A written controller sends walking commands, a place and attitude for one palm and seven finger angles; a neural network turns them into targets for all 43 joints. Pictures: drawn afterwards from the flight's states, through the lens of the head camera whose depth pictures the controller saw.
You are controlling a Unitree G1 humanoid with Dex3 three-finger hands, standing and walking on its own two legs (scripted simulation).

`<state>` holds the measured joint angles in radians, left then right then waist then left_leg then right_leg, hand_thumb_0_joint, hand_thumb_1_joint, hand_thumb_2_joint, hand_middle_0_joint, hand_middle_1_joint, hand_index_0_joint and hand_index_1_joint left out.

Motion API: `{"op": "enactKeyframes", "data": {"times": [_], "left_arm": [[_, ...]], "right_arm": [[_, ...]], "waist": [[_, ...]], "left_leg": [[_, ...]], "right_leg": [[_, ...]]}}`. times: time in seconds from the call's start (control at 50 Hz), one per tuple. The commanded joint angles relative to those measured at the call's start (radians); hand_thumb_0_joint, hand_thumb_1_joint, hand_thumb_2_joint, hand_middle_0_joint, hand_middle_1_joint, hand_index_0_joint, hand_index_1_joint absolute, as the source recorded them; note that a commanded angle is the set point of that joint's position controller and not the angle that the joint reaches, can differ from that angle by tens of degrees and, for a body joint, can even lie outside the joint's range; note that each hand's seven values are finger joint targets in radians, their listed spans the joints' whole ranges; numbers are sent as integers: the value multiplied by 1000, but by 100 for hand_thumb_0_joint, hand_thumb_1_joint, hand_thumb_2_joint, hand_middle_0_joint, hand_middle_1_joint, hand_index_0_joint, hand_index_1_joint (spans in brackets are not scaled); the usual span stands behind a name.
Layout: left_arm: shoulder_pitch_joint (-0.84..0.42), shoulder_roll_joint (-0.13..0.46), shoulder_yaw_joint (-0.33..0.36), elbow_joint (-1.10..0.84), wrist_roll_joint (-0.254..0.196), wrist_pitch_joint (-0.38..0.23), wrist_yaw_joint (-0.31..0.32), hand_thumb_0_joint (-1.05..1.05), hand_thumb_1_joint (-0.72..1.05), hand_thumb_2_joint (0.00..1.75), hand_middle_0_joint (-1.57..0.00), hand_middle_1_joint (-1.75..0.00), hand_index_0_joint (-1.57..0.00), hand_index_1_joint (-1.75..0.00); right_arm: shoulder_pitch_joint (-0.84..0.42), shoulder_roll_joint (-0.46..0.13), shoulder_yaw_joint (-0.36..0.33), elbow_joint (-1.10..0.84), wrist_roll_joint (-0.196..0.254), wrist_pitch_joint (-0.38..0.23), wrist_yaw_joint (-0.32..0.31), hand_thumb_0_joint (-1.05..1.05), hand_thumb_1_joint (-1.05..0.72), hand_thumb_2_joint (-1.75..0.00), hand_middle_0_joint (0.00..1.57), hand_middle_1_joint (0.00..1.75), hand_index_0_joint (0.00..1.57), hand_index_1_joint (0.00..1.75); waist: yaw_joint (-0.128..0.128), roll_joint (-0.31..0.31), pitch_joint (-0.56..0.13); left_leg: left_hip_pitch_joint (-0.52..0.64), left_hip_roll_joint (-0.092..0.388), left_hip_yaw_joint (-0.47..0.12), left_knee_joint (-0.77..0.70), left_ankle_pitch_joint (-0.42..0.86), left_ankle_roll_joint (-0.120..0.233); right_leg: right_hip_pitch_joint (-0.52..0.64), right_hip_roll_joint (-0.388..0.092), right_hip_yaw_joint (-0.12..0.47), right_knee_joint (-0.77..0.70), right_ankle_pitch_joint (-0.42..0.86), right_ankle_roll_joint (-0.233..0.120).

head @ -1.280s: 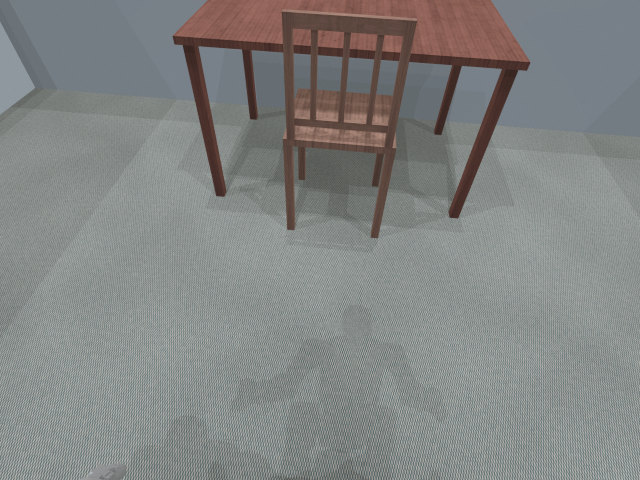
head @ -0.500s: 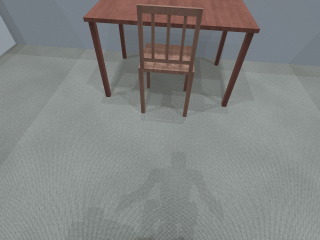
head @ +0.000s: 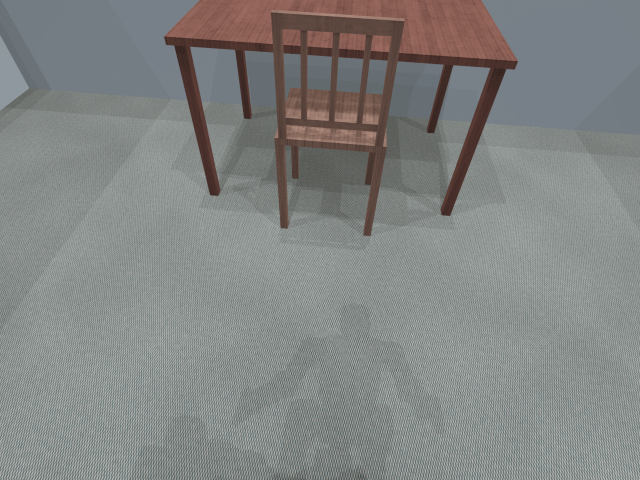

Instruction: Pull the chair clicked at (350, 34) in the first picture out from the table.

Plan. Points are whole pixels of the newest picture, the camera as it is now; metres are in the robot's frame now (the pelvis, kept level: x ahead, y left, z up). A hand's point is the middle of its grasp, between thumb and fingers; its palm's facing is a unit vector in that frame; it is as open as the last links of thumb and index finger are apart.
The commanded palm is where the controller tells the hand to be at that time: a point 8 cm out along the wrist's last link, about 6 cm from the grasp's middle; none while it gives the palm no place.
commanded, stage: look at it before walking up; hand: left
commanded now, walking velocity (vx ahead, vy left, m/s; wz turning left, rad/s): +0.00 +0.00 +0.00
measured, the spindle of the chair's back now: (333, 79) +1.25 +0.03 -0.08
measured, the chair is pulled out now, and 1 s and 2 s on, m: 0.00 0.00 0.00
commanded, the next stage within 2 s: walk to a spot facing it in 0.16 s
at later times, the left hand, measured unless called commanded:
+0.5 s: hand out of the picture +0.04 +0.21 -0.18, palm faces -0.04 -0.97 -0.23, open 7.4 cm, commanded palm none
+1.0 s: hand out of the picture +0.16 +0.12 -0.18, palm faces -0.14 -0.98 -0.15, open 7.4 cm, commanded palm none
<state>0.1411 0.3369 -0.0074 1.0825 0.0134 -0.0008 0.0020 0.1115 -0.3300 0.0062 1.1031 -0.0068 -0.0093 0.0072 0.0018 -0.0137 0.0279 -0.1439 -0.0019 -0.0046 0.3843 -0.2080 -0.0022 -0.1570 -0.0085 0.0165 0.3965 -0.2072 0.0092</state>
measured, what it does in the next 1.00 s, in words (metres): walks ahead: right foot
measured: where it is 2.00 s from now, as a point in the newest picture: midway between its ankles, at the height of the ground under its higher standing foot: (346, 389)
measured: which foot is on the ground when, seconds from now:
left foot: down 0.00-0.70, up 0.72-1.00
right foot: down 0.00-0.52, up 0.54-0.68, down 0.70-1.00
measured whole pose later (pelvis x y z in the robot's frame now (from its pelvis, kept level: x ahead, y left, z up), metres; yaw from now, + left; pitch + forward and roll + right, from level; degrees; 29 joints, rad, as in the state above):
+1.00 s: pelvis +0.18 -0.04 +0.00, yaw -12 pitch -1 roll -1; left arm 0.42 0.12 0.02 1.11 0.03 -0.06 0.01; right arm 0.20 -0.18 -0.05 1.03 -0.02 -0.02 0.03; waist 0.01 0.00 0.01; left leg -0.59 0.14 0.08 0.95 -0.19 -0.03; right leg -0.04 0.03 -0.03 0.34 -0.29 -0.04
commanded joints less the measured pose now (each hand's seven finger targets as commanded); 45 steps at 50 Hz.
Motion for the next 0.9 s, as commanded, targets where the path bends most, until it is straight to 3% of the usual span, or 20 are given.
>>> {"op": "enactKeyframes", "data": {"times": [0.0,0.24,0.28,0.34,0.42,0.46,0.5,0.52,0.54,0.58,0.62,0.64,0.66,0.68,0.7,0.72,0.74,0.78,0.84,0.88], "left_arm": [[-36,198,40,-64,-1,-26,12,0,90,90,-20,-30,-20,-30],[-29,196,39,-56,-2,-26,11,0,90,90,-20,-30,-20,-30],[38,80,15,-27,-2,-3,13,0,90,90,-20,-30,-20,-30],[78,90,28,-35,7,13,-3,0,90,90,-20,-30,-20,-30],[123,75,47,-64,9,11,-17,0,90,90,-20,-30,-20,-30],[132,47,52,-81,7,1,-20,0,90,90,-20,-30,-20,-30],[114,2,50,-106,6,-13,-25,0,90,90,-20,-30,-20,-30],[65,-15,51,-130,6,-18,-26,0,90,90,-20,-30,-20,-30],[21,-16,55,-153,8,-21,-27,0,90,90,-20,-30,-20,-30],[11,-36,58,-158,8,-29,-30,0,90,90,-20,-30,-20,-30],[116,-73,60,-121,5,-33,-37,0,90,90,-20,-30,-20,-30],[234,-83,65,-75,7,-35,-38,0,90,90,-20,-30,-20,-30],[393,-36,76,-19,12,-43,-31,0,90,90,-20,-30,-20,-30],[524,79,105,19,17,-59,-12,0,90,90,-20,-30,-20,-30],[551,104,103,24,-5,-61,3,0,90,90,-20,-30,-20,-30],[500,82,100,14,-6,-60,10,0,90,90,-20,-30,-20,-30],[438,43,93,-2,-1,-60,11,0,90,90,-20,-30,-20,-30],[336,-14,72,-29,6,-61,13,0,90,90,-20,-30,-20,-30],[306,-45,63,-27,10,-73,15,0,90,90,-20,-30,-20,-30],[310,-48,64,-19,10,-80,15,0,90,90,-20,-30,-20,-30]], "right_arm": [[-42,-199,-42,-58,1,-23,-18,0,-90,-90,20,30,20,30],[-44,-200,-40,-53,0,-22,-18,0,-90,-90,20,30,20,30],[24,-79,-12,-25,-9,-4,-14,0,-90,-90,20,30,20,30],[58,-84,-25,-31,-18,6,-9,0,-90,-90,20,30,20,30],[97,-92,-44,-53,-18,-2,-11,0,-90,-90,20,30,20,30],[151,-91,-51,-55,-17,-15,-16,0,-90,-90,20,30,20,30],[228,-122,-70,-44,-14,-28,-21,0,-90,-90,20,30,20,30],[264,-125,-79,-40,-13,-35,-23,0,-90,-90,20,30,20,30],[289,-114,-81,-37,-12,-42,-24,0,-90,-90,20,30,20,30],[284,-78,-76,-31,-17,-50,-25,0,-90,-90,20,30,20,30],[219,-64,-73,-40,-21,-50,-26,0,-90,-90,20,30,20,30],[188,-57,-70,-42,-20,-49,-26,0,-90,-90,20,30,20,30],[176,-31,-66,-48,-10,-52,-21,0,-90,-90,20,30,20,30],[162,43,-50,-87,2,-61,-10,0,-90,-90,20,30,20,30],[110,30,-49,-125,-3,-62,-6,0,-90,-90,20,30,20,30],[89,23,-59,-118,-6,-63,-7,0,-90,-90,20,30,20,30],[51,48,-61,-112,-7,-63,-4,0,-90,-90,20,30,20,30],[80,76,-62,-92,-16,-48,0,0,-90,-90,20,30,20,30],[148,110,-65,-74,-19,-26,8,0,-90,-90,20,30,20,30],[125,112,-69,-90,-16,-21,14,0,-90,-90,20,30,20,30]], "waist": [[-1,2,-67],[2,13,-53],[1,4,-46],[5,-1,43],[4,-2,121],[-13,53,117],[-43,178,78],[-62,205,86],[-77,213,111],[-59,172,129],[6,128,89],[62,92,42],[130,-45,-39],[163,-366,-66],[154,-334,-50],[134,-205,-4],[119,-106,59],[54,-16,121],[-2,-45,110],[-5,-68,114]], "left_leg": [[17,122,-91,-61,151,31],[22,121,-92,-75,134,28],[12,110,-61,-55,-28,10],[-65,98,-49,-44,-322,19],[-113,120,-57,-2,-406,43],[-61,162,-101,-21,-382,70],[83,286,-240,-122,-351,137],[146,356,-282,-175,-305,182],[176,388,-293,-185,-210,212],[140,391,-209,-141,-7,207],[40,337,-58,-58,65,143],[-53,275,34,75,52,100],[-163,190,127,314,69,57],[-425,68,206,624,-218,4],[-531,57,114,767,-353,7],[-567,96,63,833,-307,15],[-582,126,50,851,-239,13],[-531,154,35,820,-146,-1],[-475,153,67,729,-51,-25],[-483,152,78,662,0,-35]], "right_leg": [[19,-111,90,-63,153,-38],[17,-113,91,-83,132,-36],[-4,-99,101,-85,-62,-24],[-98,-77,147,-96,-337,-49],[-184,-48,176,-38,-392,-82],[-234,-15,143,65,-315,-86],[-356,48,13,282,-210,-59],[-449,28,-31,391,-271,-41],[-514,-12,-21,449,-303,-32],[-478,-59,-22,435,-299,-32],[-259,-54,-71,274,-220,-37],[-56,-15,-118,166,-102,-41],[155,-26,-55,78,-61,-61],[303,-285,374,-90,-152,-157],[302,-389,591,-193,-93,-219],[268,-384,559,-177,-114,-265],[168,-356,501,-180,-134,-261],[11,-316,381,-207,-146,-231],[-54,-243,208,-232,-36,-193],[-45,-222,160,-247,-8,-188]]}}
